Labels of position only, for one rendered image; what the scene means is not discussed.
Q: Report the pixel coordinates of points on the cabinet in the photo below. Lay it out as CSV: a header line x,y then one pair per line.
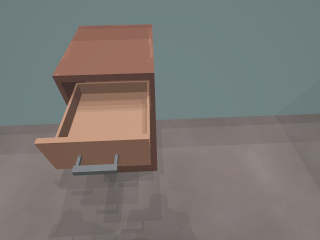
x,y
111,53

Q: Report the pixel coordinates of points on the handle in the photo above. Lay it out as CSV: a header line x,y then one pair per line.
x,y
99,169

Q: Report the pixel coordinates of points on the drawer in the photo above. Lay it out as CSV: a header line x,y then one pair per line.
x,y
103,119

